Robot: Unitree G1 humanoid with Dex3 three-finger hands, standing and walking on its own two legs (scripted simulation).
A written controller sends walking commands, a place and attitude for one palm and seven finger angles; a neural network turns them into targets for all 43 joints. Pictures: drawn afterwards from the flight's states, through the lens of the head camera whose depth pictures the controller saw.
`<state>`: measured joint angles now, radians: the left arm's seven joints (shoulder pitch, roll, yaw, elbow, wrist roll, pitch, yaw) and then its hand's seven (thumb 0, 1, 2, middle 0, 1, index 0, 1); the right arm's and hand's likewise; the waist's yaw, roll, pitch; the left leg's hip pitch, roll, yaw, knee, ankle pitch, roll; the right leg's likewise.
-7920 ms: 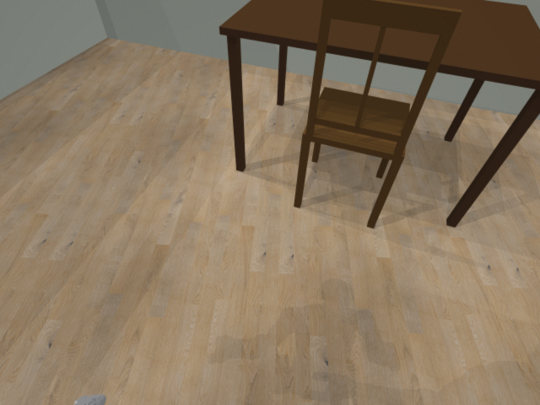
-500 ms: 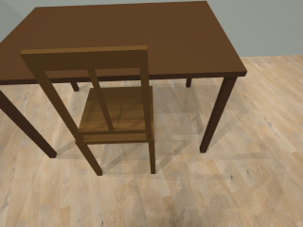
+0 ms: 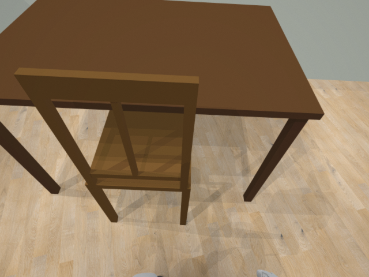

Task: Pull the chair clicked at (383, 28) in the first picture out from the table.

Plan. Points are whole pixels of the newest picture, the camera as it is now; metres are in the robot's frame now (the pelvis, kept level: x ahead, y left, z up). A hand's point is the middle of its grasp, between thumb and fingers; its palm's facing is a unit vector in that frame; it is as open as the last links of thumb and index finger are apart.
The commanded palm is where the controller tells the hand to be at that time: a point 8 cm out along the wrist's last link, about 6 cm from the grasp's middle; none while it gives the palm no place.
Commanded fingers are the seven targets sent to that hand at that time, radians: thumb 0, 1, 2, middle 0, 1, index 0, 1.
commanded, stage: come to a stop and stand still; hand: left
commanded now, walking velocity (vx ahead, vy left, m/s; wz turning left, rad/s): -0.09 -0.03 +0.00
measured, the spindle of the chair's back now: (127, 143) +0.45 +0.22 -0.06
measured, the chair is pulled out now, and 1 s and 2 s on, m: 0.00 0.00 0.00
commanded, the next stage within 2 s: look again from close up in 1.80 s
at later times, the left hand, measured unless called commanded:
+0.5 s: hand out of the picture -0.01 +0.16 -0.17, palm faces +0.07 -0.97 -0.22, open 7.4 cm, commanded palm none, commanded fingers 0.00 0.90 0.90 -0.20 -0.30 -0.20 -0.30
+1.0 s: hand out of the picture +0.01 +0.22 -0.17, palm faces +0.01 -0.97 -0.23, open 7.4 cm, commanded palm none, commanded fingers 0.00 0.90 0.90 -0.20 -0.30 -0.20 -0.30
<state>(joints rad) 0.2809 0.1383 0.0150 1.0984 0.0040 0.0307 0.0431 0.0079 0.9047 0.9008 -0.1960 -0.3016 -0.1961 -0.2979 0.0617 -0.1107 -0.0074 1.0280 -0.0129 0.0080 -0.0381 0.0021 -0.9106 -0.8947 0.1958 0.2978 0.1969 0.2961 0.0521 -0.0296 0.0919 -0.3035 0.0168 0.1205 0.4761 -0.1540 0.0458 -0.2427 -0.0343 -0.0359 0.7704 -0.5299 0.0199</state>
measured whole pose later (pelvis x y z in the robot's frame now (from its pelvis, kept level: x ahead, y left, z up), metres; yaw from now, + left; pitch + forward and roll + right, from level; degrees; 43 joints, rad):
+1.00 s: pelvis -0.04 +0.02 +0.00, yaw +0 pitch -2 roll +0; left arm 0.24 0.21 0.00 0.98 0.02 0.02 0.03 0.01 0.90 0.90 -0.19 -0.30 -0.20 -0.30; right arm 0.19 -0.18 0.00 0.97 -0.02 0.00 -0.01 0.01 -0.91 -0.89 0.20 0.30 0.20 0.30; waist 0.01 -0.01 0.03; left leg -0.21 -0.02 0.07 0.55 -0.31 0.05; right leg -0.23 -0.10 0.00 0.52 -0.26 0.08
